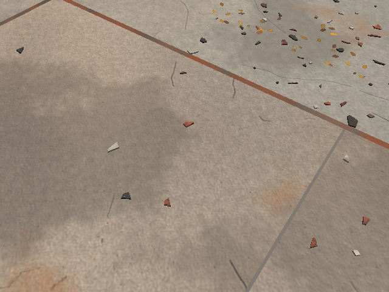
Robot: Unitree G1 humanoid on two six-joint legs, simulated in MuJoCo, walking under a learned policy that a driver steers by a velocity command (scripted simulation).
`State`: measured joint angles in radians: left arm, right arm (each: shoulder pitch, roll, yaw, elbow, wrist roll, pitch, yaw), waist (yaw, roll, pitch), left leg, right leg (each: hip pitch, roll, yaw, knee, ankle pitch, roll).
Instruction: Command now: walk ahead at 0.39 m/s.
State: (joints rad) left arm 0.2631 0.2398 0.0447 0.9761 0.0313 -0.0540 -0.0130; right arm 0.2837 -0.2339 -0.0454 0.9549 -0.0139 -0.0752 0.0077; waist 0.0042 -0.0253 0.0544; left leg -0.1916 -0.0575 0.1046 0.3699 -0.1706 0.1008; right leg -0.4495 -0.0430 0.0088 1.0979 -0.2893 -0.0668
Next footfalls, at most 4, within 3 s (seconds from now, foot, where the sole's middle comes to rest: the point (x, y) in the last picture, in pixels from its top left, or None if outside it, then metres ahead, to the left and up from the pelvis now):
0.28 right None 0.26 -0.10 -0.78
0.58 left None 0.18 0.10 -0.78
2.10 left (188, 248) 0.64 0.03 -0.78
2.64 right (196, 164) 1.02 0.01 -0.78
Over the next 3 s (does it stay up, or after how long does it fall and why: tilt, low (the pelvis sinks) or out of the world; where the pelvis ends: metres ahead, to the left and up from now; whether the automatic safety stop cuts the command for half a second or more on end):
stays up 0.98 0.10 0.00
